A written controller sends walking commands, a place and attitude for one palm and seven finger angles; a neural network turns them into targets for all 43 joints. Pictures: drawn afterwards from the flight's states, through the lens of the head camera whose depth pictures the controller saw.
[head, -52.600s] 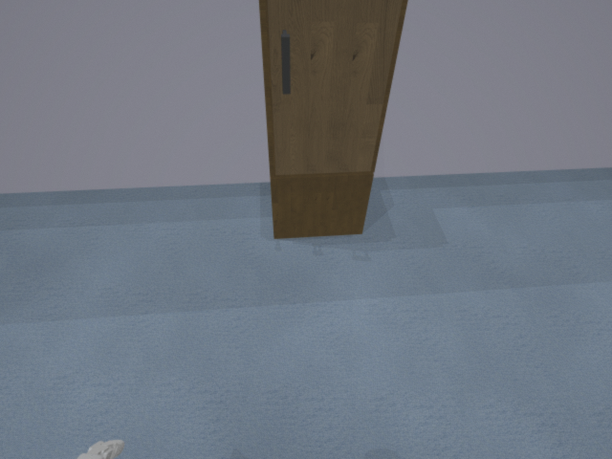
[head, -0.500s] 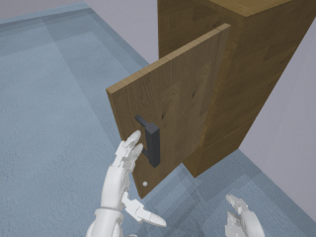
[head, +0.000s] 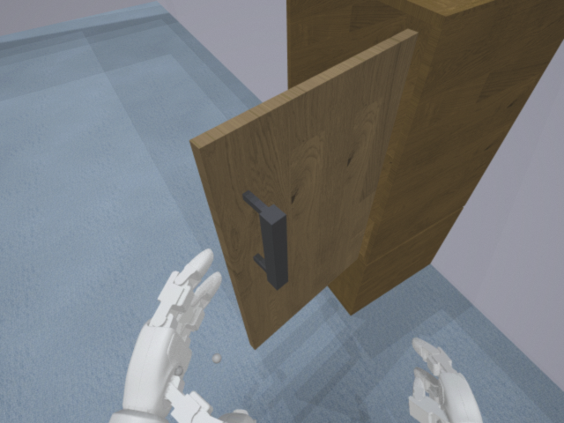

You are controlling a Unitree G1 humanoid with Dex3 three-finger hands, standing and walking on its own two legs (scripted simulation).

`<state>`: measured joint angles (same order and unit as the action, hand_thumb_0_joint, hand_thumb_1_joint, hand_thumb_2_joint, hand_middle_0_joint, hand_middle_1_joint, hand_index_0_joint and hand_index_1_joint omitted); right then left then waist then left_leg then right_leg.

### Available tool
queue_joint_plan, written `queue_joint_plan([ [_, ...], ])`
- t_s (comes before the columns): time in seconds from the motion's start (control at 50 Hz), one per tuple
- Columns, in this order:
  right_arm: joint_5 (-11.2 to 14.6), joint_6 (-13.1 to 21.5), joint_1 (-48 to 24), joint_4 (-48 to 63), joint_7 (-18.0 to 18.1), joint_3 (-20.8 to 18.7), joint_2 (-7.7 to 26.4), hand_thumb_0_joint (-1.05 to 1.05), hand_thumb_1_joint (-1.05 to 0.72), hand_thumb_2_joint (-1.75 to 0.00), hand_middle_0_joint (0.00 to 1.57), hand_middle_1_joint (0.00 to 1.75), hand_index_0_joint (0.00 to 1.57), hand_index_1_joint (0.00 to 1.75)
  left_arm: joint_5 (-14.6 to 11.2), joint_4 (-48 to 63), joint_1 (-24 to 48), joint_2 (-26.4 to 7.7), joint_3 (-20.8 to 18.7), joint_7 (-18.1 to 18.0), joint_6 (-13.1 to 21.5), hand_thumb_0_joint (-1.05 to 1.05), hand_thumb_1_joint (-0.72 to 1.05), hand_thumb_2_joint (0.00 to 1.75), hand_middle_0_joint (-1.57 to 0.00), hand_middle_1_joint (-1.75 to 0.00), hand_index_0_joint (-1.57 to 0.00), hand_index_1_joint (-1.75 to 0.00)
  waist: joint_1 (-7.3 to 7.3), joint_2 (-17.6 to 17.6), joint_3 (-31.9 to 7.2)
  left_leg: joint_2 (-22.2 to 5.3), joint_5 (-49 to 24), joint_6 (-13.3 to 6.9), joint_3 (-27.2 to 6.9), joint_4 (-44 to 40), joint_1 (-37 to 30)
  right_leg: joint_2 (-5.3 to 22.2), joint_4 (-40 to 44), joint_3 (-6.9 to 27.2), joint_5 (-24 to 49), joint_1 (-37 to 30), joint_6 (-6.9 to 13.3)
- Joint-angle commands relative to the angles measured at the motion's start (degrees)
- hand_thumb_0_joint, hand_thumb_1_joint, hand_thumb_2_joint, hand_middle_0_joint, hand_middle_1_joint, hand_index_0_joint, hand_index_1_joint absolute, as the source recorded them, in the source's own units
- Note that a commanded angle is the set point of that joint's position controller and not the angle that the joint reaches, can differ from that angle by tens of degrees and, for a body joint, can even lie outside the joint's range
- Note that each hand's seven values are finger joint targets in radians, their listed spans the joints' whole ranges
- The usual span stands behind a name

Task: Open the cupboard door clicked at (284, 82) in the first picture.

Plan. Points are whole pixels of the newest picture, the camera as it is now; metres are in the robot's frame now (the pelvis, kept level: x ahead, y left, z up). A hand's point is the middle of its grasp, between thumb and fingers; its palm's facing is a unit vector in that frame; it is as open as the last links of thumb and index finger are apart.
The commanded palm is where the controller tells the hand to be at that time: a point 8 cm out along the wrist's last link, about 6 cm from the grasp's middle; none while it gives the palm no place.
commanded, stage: draw the hand back to the body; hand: left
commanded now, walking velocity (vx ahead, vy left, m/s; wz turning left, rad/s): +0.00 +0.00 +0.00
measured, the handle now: (265, 242) +0.34 +0.04 +0.10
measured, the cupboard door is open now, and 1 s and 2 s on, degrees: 100 100 100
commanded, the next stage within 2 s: step back with the hand held close in 1.68 s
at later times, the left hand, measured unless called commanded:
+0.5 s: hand (162, 351) +0.18 +0.13 +0.13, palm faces -0.09 -0.99 -0.06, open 16.3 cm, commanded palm +0.16 +0.19 +0.14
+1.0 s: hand (43, 306) +0.20 +0.24 +0.18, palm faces +0.28 -0.89 -0.36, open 12.7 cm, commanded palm +0.16 +0.28 +0.20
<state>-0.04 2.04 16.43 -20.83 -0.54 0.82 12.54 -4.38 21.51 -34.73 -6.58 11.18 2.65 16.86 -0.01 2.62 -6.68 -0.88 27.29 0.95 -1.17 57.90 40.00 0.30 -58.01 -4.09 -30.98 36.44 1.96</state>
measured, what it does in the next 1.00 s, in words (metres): rises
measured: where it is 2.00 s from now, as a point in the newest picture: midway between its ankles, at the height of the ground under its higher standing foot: outside the picture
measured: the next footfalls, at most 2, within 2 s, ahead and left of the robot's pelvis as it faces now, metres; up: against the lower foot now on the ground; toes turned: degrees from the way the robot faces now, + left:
none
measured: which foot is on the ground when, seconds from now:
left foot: down 0.00-1.00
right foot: down 0.00-1.00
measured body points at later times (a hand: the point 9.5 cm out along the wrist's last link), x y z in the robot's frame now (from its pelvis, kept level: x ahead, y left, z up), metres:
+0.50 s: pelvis +0.00 +0.01 +0.02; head +0.00 +0.00 +0.47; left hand +0.18 +0.19 +0.13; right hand +0.18 -0.22 -0.05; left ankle +0.02 +0.13 -0.68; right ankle -0.02 -0.10 -0.68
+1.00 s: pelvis +0.02 +0.03 +0.05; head +0.00 +0.01 +0.50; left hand +0.18 +0.28 +0.20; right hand +0.20 -0.18 -0.02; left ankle +0.02 +0.13 -0.68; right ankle -0.02 -0.10 -0.68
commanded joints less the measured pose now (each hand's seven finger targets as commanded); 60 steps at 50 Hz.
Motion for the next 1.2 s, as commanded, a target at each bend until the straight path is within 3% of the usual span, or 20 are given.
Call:
queue_joint_plan([
  [0.0,0.6,3.6,-4.1,10.3,0.9,-2.1,5.4,0.0,-0.9,-0.9,0.2,0.3,0.2,0.3,-0.2,11.0,2.5,-0.7,0.5,0.8,2.9,0.0,-0.5,0.3,-0.15,-0.3,-0.15,-0.3,2.02,-6.0,-5.0,2.1,-8.9,-2.5,0.1,-5.6,-3.5,0.0,11.7,4.4,14.4,-1.7,-1.7],
  [0.08,0.7,4.2,-4.3,10.3,1.4,-1.9,5.6,0.0,-0.9,-0.9,0.2,0.3,0.2,0.3,0.2,11.2,7.7,-2.0,-0.8,-0.8,1.9,0.0,-0.5,0.3,-0.15,-0.3,-0.15,-0.3,1.89,-5.8,-4.5,2.0,-5.7,-2.6,0.0,-5.6,-2.9,-0.2,13.0,5.0,6.6,-0.1,-1.3],
  [0.14,0.9,4.3,-4.2,10.7,1.8,-2.0,5.1,0.0,-0.9,-0.9,0.2,0.3,0.2,0.3,-0.4,14.9,6.6,-5.0,-5.5,-2.4,1.6,0.0,-0.5,0.3,-0.15,-0.3,-0.15,-0.3,-0.15,-3.7,-8.9,2.0,-7.6,-2.6,0.6,-7.0,-5.6,-0.4,12.9,4.6,9.0,-3.4,-1.0],
  [0.18,1.1,4.4,-4.3,10.3,2.0,-1.9,5.0,0.0,-0.9,-0.9,0.2,0.3,0.2,0.3,-1.1,16.5,6.4,-6.6,-7.8,-3.0,1.0,0.0,-0.5,0.3,-0.15,-0.3,-0.15,-0.3,-0.64,-3.4,-10.6,2.1,-9.3,-2.6,0.7,-7.8,-6.8,-0.6,13.1,4.3,11.5,-5.8,-1.0],
  [0.2,1.4,4.5,-4.5,10.4,2.0,-1.8,4.7,0.0,-0.9,-0.9,0.2,0.3,0.2,0.3,-1.6,16.4,4.9,-5.5,-7.3,-2.8,0.6,0.0,-0.5,0.3,-0.15,-0.3,-0.15,-0.3,-0.65,-3.0,-9.5,2.0,-9.7,-2.6,1.0,-8.4,-7.4,-0.7,13.3,3.7,12.8,-5.8,-1.1],
  [0.24,1.7,4.9,-4.4,9.7,2.0,-1.6,4.8,0.0,-0.9,-0.9,0.2,0.3,0.2,0.3,-2.9,16.5,3.1,-5.2,-7.5,-2.0,-0.5,0.0,-0.5,0.3,-0.15,-0.3,-0.15,-0.3,-0.42,-2.7,-8.1,1.9,-10.3,-2.5,1.0,-9.4,-8.0,-0.7,14.2,3.5,15.0,-6.7,-1.3],
  [0.3,2.0,5.2,-4.8,8.9,2.4,-1.5,5.4,0.0,-0.9,-0.9,0.2,0.3,0.2,0.3,-4.3,14.6,0.2,-5.2,-8.2,0.7,-3.2,0.0,-0.5,0.3,-0.15,-0.3,-0.15,-0.3,0.26,-5.7,-5.5,1.7,-10.8,-2.7,0.9,-10.1,-8.0,-0.5,16.0,3.8,17.5,-7.8,-2.2],
  [0.38,2.4,5.5,-5.7,8.5,3.0,-1.4,5.9,0.0,-0.9,-0.9,0.2,0.3,0.2,0.3,-5.3,15.3,0.5,-7.7,-10.5,3.8,-5.7,0.0,-0.5,0.3,-0.15,-0.3,-0.15,-0.3,0.33,-3.9,-1.2,1.6,-10.5,-2.9,0.7,-11.7,-9.2,-0.7,17.5,3.1,16.1,-7.2,-2.0],
  [0.48,2.3,6.6,-5.4,8.0,3.8,-1.1,6.0,0.0,-0.9,-0.9,0.2,0.3,0.2,0.3,-8.0,19.6,2.8,-10.9,-16.1,5.1,-4.9,0.0,-0.5,0.3,-0.15,-0.3,-0.15,-0.3,-0.68,-2.9,-3.8,1.7,-12.4,-2.7,0.1,-13.2,-12.4,-1.3,17.4,1.7,17.2,-9.1,-1.5],
  [0.58,2.8,7.8,-5.7,6.6,3.9,-0.8,6.2,0.0,-0.9,-0.9,0.2,0.3,0.2,0.3,-10.2,19.9,3.9,-11.6,-18.5,6.8,-4.5,0.0,-0.32,0.37,-0.16,-0.3,-0.16,-0.3,-0.79,0.1,-3.8,1.6,-14.4,-2.4,-0.4,-14.4,-14.9,-1.7,17.5,0.5,19.5,-10.2,-1.2],
  [0.6,2.1,6.9,-6.1,7.3,5.7,-0.7,5.4,0.0,-0.9,-0.9,0.2,0.3,0.2,0.3,-2.2,23.9,3.6,-18.2,-18.9,-0.2,-6.5,0.0,-0.29,0.39,-0.16,-0.3,-0.16,-0.3,-3.47,1.2,-3.6,0.9,-15.0,-2.4,0.4,-16.8,-15.8,0.1,21.2,3.8,19.7,-11.5,-0.6],
  [0.62,1.8,6.5,-5.4,6.9,6.3,-0.2,4.3,0.0,-0.9,-0.9,0.2,0.3,0.2,0.3,-1.4,21.8,0.3,-13.0,-16.7,-3.1,-8.4,0.0,-0.26,0.4,-0.16,-0.3,-0.16,-0.3,-2.0,0.3,-1.0,1.0,-14.6,-2.4,0.6,-17.3,-17.1,0.3,22.7,3.0,18.7,-10.6,-0.8],
  [0.64,1.7,6.2,-5.1,6.7,6.4,-0.2,4.6,0.0,-0.9,-0.9,0.2,0.3,0.2,0.3,-1.0,21.2,-0.2,-11.4,-15.6,-4.3,-9.6,0.0,-0.22,0.42,-0.16,-0.3,-0.16,-0.3,-1.63,-1.5,-0.1,0.9,-14.6,-2.3,0.2,-17.9,-17.3,0.2,22.9,2.3,18.6,-10.4,-1.0],
  [0.68,1.5,5.6,-5.9,5.5,6.5,-0.1,4.9,0.0,-0.9,-0.9,0.2,0.3,0.2,0.3,0.5,19.6,0.6,-12.4,-16.5,-6.2,-11.0,0.0,-0.15,0.45,-0.16,-0.3,-0.16,-0.3,-1.78,-1.1,0.7,0.6,-15.1,-2.4,0.2,-19.2,-18.7,0.0,24.3,2.1,18.5,-12.0,-1.0],
  [0.78,0.7,5.4,-8.1,3.5,7.3,0.4,5.0,0.0,-0.9,-0.9,0.2,0.3,0.2,0.3,1.7,19.3,3.0,-17.1,-21.9,-9.2,-11.4,0.0,0.02,0.52,-0.17,-0.3,-0.17,-0.3,-2.47,-2.3,0.7,0.5,-15.9,-2.5,0.1,-23.5,-22.4,0.2,27.2,1.6,19.0,-17.1,-1.0],
  [0.86,0.6,6.2,-8.9,1.9,7.4,0.9,4.8,0.0,-0.9,-0.9,0.2,0.3,0.2,0.3,2.0,21.4,6.6,-17.7,-23.3,-10.3,-11.0,0.0,0.17,0.58,-0.17,-0.3,-0.17,-0.3,-2.47,2.3,0.0,0.4,-18.2,-2.3,-0.1,-26.6,-26.5,0.2,28.8,1.4,20.1,-19.7,-0.9],
  [0.94,0.4,7.4,-9.8,-0.2,6.9,0.8,5.2,0.0,-0.9,-0.9,0.2,0.3,0.2,0.3,2.0,20.7,6.3,-17.9,-24.8,-10.7,-10.8,0.0,0.31,0.64,-0.18,-0.3,-0.18,-0.3,-2.75,2.6,0.9,0.0,-22.1,-2.0,-0.5,-29.3,-29.0,0.0,30.3,1.0,22.4,-22.4,-0.8],
  [0.98,0.4,7.5,-10.7,-1.2,6.8,0.5,5.5,0.0,-0.9,-0.9,0.2,0.3,0.2,0.3,1.9,18.1,5.8,-19.1,-27.0,-10.9,-10.9,0.0,0.37,0.68,-0.18,-0.3,-0.18,-0.3,-3.22,-0.2,1.8,-0.2,-22.7,-1.9,-0.4,-30.6,-29.3,-0.1,31.5,0.8,23.1,-24.1,-0.8],
  [1.04,0.2,7.3,-10.9,-2.3,6.5,0.2,5.5,0.0,-0.9,-0.9,0.2,0.3,0.2,0.3,1.5,17.0,6.5,-19.5,-29.3,-10.8,-10.6,0.0,0.48,0.72,-0.19,-0.3,-0.19,-0.3,-3.35,-0.9,2.6,-0.4,-24.6,-1.8,0.1,-32.1,-30.3,-0.2,32.5,0.7,24.8,-25.8,-1.0],
  [1.18,0.1,6.9,-12.2,-4.0,6.2,-0.4,5.8,0.0,-0.9,-0.9,0.2,0.3,0.2,0.3,1.1,16.2,10.2,-23.7,-36.0,-11.0,-9.9,0.0,0.73,0.82,-0.19,-0.3,-0.19,-0.3,-4.08,1.7,2.7,-0.2,-27.5,-1.6,0.9,-34.2,-32.8,-0.3,35.2,1.3,27.9,-29.1,-0.8],
])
